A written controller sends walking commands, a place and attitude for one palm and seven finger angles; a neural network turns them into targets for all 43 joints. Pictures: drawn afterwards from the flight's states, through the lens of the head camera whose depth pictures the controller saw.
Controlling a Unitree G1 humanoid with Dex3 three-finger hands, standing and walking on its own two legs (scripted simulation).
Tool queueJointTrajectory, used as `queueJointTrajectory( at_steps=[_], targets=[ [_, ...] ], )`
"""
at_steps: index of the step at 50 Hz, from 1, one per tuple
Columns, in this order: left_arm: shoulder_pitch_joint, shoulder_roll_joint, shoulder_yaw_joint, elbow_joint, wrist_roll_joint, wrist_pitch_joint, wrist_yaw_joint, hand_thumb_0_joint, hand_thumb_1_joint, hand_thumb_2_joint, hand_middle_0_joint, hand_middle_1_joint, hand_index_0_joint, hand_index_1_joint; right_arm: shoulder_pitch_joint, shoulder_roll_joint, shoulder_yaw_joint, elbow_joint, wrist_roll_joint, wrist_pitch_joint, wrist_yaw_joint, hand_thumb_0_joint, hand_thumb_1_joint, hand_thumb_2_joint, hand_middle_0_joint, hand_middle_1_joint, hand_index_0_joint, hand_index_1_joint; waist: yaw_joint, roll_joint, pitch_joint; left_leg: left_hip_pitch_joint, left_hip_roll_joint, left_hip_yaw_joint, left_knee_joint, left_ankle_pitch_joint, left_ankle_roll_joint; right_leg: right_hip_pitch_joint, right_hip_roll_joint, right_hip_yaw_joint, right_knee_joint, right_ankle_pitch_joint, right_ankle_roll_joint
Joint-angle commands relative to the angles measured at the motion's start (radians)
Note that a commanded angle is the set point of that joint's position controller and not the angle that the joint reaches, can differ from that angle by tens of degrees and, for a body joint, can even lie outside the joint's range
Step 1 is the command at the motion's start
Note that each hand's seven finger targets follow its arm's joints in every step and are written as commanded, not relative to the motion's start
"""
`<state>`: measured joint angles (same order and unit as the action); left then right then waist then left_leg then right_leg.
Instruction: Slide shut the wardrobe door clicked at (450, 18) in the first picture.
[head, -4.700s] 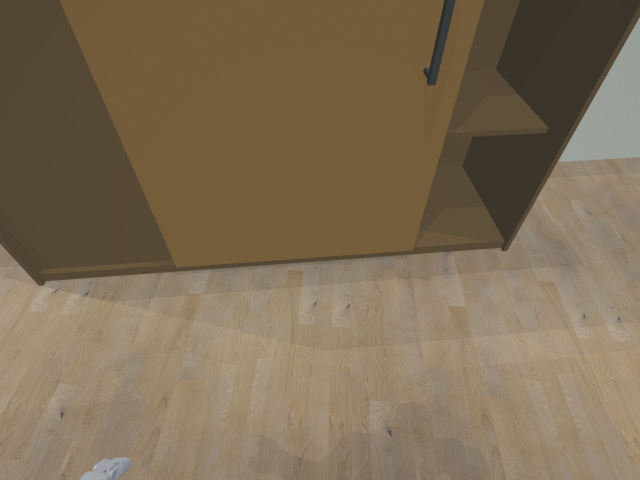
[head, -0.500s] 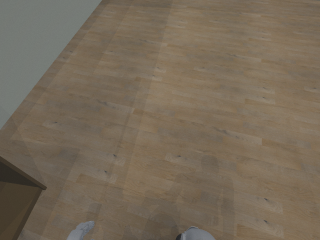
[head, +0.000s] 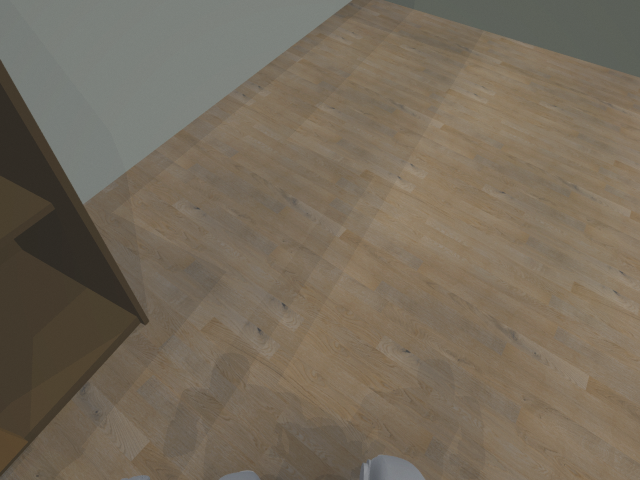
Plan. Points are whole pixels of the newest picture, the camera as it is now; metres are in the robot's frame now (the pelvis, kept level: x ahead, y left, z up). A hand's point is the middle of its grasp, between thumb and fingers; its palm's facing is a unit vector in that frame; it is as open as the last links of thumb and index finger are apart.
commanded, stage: turn to face it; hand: left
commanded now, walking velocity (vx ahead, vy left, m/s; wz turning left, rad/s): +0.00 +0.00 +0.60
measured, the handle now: out of the picture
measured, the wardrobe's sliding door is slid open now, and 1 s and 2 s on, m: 0.40 0.40 0.40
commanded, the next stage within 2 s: take the last steps up to it in 1.62 s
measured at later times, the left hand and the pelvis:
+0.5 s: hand out of the picture +0.00 +0.13 -0.13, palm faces +0.32 -0.91 -0.28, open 7.4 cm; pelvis -0.02 -0.07 +0.02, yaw +17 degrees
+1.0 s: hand out of the picture -0.13 +0.18 -0.16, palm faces +0.60 -0.75 -0.27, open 7.4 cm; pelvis -0.05 -0.05 +0.01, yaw +36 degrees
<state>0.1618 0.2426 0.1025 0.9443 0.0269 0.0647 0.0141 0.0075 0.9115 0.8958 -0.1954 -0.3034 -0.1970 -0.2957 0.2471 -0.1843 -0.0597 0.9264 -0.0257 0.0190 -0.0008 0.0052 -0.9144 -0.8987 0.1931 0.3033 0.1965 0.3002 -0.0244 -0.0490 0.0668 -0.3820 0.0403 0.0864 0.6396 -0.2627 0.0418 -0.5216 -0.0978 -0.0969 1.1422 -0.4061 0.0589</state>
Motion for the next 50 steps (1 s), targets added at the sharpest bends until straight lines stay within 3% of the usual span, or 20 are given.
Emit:
queueJointTrajectory(
  at_steps=[1,5,10,13,15,16,17,18,20,23,33,35,38,39,40,41,42,43,46,50],
  targets=[
    [0.022,0.053,0.008,-0.075,-0.008,-0.038,-0.007,0.000,0.900,0.900,-0.200,-0.300,-0.200,-0.300,0.004,-0.188,-0.044,-0.067,0.005,-0.029,-0.021,0.000,-0.900,-0.900,0.200,0.300,0.200,0.300,0.011,0.172,-0.167,0.237,0.198,-0.301,-0.329,0.227,0.082,-0.090,-0.006,0.096,0.047,0.088,0.025],
    [-0.006,0.059,0.003,-0.088,-0.013,-0.033,0.002,0.000,0.900,0.900,-0.200,-0.300,-0.200,-0.300,0.040,-0.200,-0.053,-0.053,0.005,-0.019,-0.016,0.000,-0.900,-0.900,0.200,0.300,0.200,0.300,-0.015,0.140,-0.147,0.268,0.210,-0.356,-0.340,0.205,0.119,-0.063,0.005,0.099,-0.087,0.039,0.035],
    [-0.005,0.053,-0.006,-0.107,-0.020,-0.033,0.008,0.000,0.900,0.900,-0.200,-0.300,-0.200,-0.300,0.024,-0.227,-0.064,-0.050,0.001,-0.001,-0.007,0.000,-0.900,-0.900,0.200,0.300,0.200,0.300,-0.024,0.204,-0.126,0.219,0.205,-0.436,-0.330,0.165,0.138,0.044,0.039,0.091,-0.299,-0.046,0.025],
    [0.067,0.051,-0.007,-0.096,-0.027,-0.037,0.011,0.000,0.900,0.900,-0.200,-0.300,-0.200,-0.300,-0.028,-0.238,-0.070,-0.067,0.000,0.009,-0.002,0.000,-0.900,-0.900,0.200,0.300,0.200,0.300,0.004,0.229,-0.142,0.132,0.165,-0.459,-0.312,0.154,0.116,0.197,0.075,0.076,-0.464,-0.025,0.006],
    [0.164,0.079,0.000,-0.075,-0.026,-0.047,0.014,0.000,0.900,0.900,-0.200,-0.300,-0.200,-0.300,-0.084,-0.227,-0.072,-0.088,0.007,0.015,0.004,0.000,-0.900,-0.900,0.200,0.300,0.200,0.300,0.057,0.196,-0.151,0.005,0.100,-0.417,-0.254,0.085,0.056,0.398,0.073,0.058,-0.710,0.122,-0.008],
    [0.205,0.138,0.014,-0.074,-0.013,-0.055,0.020,0.000,0.900,0.900,-0.200,-0.300,-0.200,-0.300,-0.086,-0.172,-0.069,-0.102,0.014,0.021,0.010,0.000,-0.900,-0.900,0.200,0.300,0.200,0.300,0.076,0.026,-0.154,-0.155,0.002,-0.325,-0.094,-0.065,-0.015,0.526,-0.070,0.182,-0.873,0.051,-0.056],
    [0.180,0.242,0.030,-0.098,0.005,-0.059,0.026,0.000,0.900,0.900,-0.200,-0.300,-0.200,-0.300,-0.090,-0.102,-0.058,-0.134,0.016,0.020,0.010,0.000,-0.900,-0.900,0.200,0.300,0.200,0.300,0.083,-0.300,-0.100,-0.336,-0.136,-0.124,0.199,-0.265,-0.097,0.512,-0.365,0.511,-0.977,-0.042,-0.169],
    [0.110,0.233,0.015,-0.125,-0.006,-0.054,0.031,0.000,0.900,0.900,-0.200,-0.300,-0.200,-0.300,-0.123,-0.172,-0.069,-0.133,0.000,0.020,0.012,0.000,-0.900,-0.900,0.200,0.300,0.200,0.300,0.067,-0.207,-0.056,-0.274,-0.068,-0.173,0.384,-0.285,-0.078,0.308,-0.411,0.472,-0.975,-0.025,-0.200],
    [-0.015,0.153,0.006,-0.150,-0.007,-0.064,0.032,0.000,0.900,0.900,-0.200,-0.300,-0.200,-0.300,-0.083,-0.157,-0.073,-0.102,-0.001,0.035,0.022,0.000,-0.900,-0.900,0.200,0.300,0.200,0.300,-0.003,-0.166,0.003,-0.241,-0.034,-0.166,0.519,-0.177,-0.077,0.220,-0.299,0.322,-0.938,0.077,-0.164],
    [0.009,0.111,-0.015,-0.141,-0.005,-0.078,0.022,0.000,0.900,0.900,-0.200,-0.300,-0.200,-0.300,-0.057,-0.131,-0.060,-0.069,0.000,0.039,0.034,0.000,-0.900,-0.900,0.200,0.300,0.200,0.300,-0.009,-0.091,0.010,-0.236,-0.022,-0.101,0.564,-0.083,-0.110,0.299,-0.207,0.115,-0.841,0.334,-0.146],
    [0.142,0.179,0.004,-0.092,0.004,-0.067,0.018,0.000,0.900,0.900,-0.200,-0.300,-0.200,-0.300,-0.203,-0.119,-0.032,-0.112,0.011,0.033,0.034,0.000,-0.900,-0.900,0.200,0.300,0.200,0.300,0.080,-0.155,-0.054,-0.107,0.002,-0.002,0.202,-0.170,-0.115,0.444,-0.288,0.035,-0.764,0.535,-0.186],
    [0.138,0.193,0.011,-0.086,0.006,-0.062,0.016,0.000,0.900,0.900,-0.200,-0.300,-0.200,-0.300,-0.183,-0.121,-0.027,-0.110,0.015,0.022,0.032,0.000,-0.900,-0.900,0.200,0.300,0.200,0.300,0.080,-0.165,-0.092,-0.037,-0.008,0.021,0.092,-0.176,-0.102,0.468,-0.296,0.012,-0.708,0.600,-0.177],
    [0.124,0.195,0.013,-0.085,-0.009,-0.054,0.008,0.000,0.900,0.900,-0.200,-0.300,-0.200,-0.300,-0.089,-0.158,-0.035,-0.091,0.010,0.009,0.028,0.000,-0.900,-0.900,0.200,0.300,0.200,0.300,0.028,-0.117,-0.149,0.175,-0.023,0.033,-0.178,0.046,-0.077,0.398,-0.256,-0.080,-0.539,0.572,-0.094],
    [0.121,0.164,0.011,-0.099,-0.016,-0.051,0.004,0.000,0.900,0.900,-0.200,-0.300,-0.200,-0.300,-0.019,-0.234,-0.055,-0.077,0.007,-0.003,0.024,0.000,-0.900,-0.900,0.200,0.300,0.200,0.300,-0.015,0.049,-0.210,0.365,0.088,-0.122,-0.253,0.252,-0.024,0.239,-0.200,-0.111,-0.354,0.418,-0.039],
    [0.075,0.094,-0.012,-0.149,-0.020,-0.051,-0.004,0.000,0.900,0.900,-0.200,-0.300,-0.200,-0.300,0.049,-0.349,-0.082,-0.072,0.008,-0.006,0.017,0.000,-0.900,-0.900,0.200,0.300,0.200,0.300,-0.056,0.359,-0.215,0.508,0.349,-0.458,-0.253,0.669,0.099,-0.066,-0.058,-0.101,-0.141,-0.205,0.038],
    [0.009,0.102,-0.017,-0.172,-0.011,-0.038,0.004,0.000,0.900,0.900,-0.200,-0.300,-0.200,-0.300,0.104,-0.362,-0.083,-0.042,0.014,0.001,0.012,0.000,-0.900,-0.900,0.200,0.300,0.200,0.300,-0.077,0.289,-0.209,0.464,0.399,-0.451,-0.240,0.778,0.180,-0.099,-0.048,0.009,-0.033,-0.267,0.028],
    [-0.012,0.100,-0.015,-0.168,-0.007,-0.032,0.005,0.000,0.900,0.900,-0.200,-0.300,-0.200,-0.300,0.080,-0.322,-0.072,-0.037,0.009,-0.001,0.002,0.000,-0.900,-0.900,0.200,0.300,0.200,0.300,-0.063,0.230,-0.172,0.414,0.354,-0.404,-0.252,0.700,0.181,-0.109,-0.062,0.045,0.008,-0.203,0.023],
    [-0.018,0.095,-0.009,-0.150,-0.011,-0.033,0.006,0.000,0.900,0.900,-0.200,-0.300,-0.200,-0.300,0.026,-0.297,-0.066,-0.048,0.007,-0.004,-0.007,0.000,-0.900,-0.900,0.200,0.300,0.200,0.300,-0.045,0.291,-0.151,0.369,0.291,-0.373,-0.253,0.647,0.159,-0.109,-0.056,0.066,0.029,-0.138,0.027],
    [0.034,0.109,-0.003,-0.115,-0.013,-0.032,-0.006,0.000,0.900,0.900,-0.200,-0.300,-0.200,-0.300,-0.101,-0.244,-0.042,-0.090,0.006,-0.006,-0.007,0.000,-0.900,-0.900,0.200,0.300,0.200,0.300,0.013,0.212,-0.103,0.237,0.184,-0.279,-0.281,0.462,0.107,-0.027,-0.032,0.084,0.013,-0.003,0.028],
    [0.022,0.107,-0.006,-0.117,-0.014,-0.028,-0.002,0.000,0.900,0.900,-0.200,-0.300,-0.200,-0.300,-0.081,-0.243,-0.045,-0.086,0.007,-0.003,-0.004,0.000,-0.900,-0.900,0.200,0.300,0.200,0.300,0.006,0.187,-0.096,0.220,0.164,-0.327,-0.318,0.311,0.116,0.007,-0.005,0.089,-0.103,0.020,0.035]
  ],
)
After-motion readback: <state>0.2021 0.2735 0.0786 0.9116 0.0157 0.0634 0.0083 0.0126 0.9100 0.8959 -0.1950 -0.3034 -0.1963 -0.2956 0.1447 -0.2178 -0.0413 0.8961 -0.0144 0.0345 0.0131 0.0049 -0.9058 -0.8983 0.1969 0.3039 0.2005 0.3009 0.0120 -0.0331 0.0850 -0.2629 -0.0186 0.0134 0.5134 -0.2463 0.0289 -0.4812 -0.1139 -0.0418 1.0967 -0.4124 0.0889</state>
